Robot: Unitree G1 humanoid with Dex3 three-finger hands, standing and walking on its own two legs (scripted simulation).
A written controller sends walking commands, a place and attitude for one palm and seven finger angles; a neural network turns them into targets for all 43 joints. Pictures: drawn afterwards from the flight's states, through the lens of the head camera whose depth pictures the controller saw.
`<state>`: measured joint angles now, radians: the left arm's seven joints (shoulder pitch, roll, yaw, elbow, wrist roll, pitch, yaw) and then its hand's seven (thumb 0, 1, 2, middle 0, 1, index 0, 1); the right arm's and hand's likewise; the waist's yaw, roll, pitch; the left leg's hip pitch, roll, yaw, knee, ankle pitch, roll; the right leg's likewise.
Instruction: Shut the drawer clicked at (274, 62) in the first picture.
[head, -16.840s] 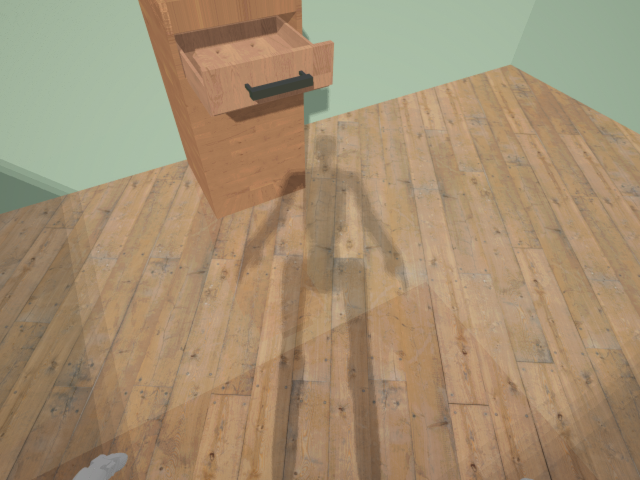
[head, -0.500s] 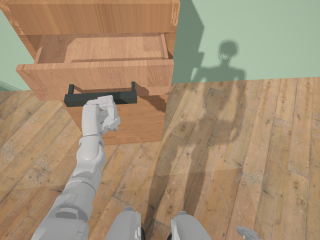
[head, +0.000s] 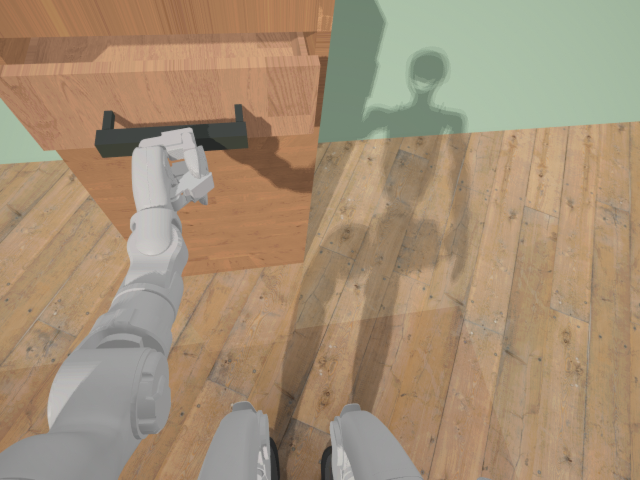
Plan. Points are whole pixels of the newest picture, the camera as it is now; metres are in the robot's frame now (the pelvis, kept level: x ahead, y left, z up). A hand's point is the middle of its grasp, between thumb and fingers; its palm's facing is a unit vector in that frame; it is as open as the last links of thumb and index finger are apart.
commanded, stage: push the drawer shut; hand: left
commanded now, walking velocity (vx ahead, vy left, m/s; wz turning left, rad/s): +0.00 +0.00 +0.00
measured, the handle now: (175, 127) +0.56 +0.15 +0.05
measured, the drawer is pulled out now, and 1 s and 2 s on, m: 0.06 0.00 0.00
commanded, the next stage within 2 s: pull the fist back off the drawer in 0.72 s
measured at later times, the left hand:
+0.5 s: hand (206, 135) +0.55 +0.11 +0.04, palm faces +0.10 -0.99 -0.03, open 3.3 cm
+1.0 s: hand (202, 135) +0.55 +0.12 +0.04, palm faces +0.09 -0.99 -0.04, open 3.2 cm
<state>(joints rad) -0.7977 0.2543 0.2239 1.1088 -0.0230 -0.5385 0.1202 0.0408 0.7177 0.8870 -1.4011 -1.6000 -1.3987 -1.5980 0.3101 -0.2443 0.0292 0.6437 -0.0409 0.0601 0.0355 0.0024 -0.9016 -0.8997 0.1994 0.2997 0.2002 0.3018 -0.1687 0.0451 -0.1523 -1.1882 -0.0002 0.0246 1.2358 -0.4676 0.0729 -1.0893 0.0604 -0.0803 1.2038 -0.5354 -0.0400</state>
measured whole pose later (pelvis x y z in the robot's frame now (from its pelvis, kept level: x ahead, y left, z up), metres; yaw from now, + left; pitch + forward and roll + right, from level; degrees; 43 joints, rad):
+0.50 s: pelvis +0.01 +0.00 -0.01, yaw -1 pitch +28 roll -5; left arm -0.99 0.38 0.33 1.26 0.03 -0.51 0.10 0.06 0.76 0.92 -1.40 -1.60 -1.40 -1.60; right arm 0.38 -0.25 0.04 0.64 -0.06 0.09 0.06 0.00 -0.90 -0.90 0.20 0.30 0.20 0.30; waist -0.23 0.06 -0.15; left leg -1.27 0.02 0.01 1.27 -0.49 0.07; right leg -1.16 0.08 -0.09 1.21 -0.54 -0.05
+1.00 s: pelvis -0.01 +0.00 -0.02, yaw -1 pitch +29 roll -6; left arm -1.12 0.46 0.30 1.35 0.05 -0.47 0.10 0.04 0.67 0.97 -1.40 -1.60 -1.40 -1.60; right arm 0.37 -0.26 0.06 0.65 -0.06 0.05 0.06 0.00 -0.90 -0.90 0.20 0.30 0.20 0.30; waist -0.27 0.06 -0.14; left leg -1.36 0.02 -0.02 1.31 -0.46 0.07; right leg -1.23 0.08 -0.13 1.24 -0.52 -0.05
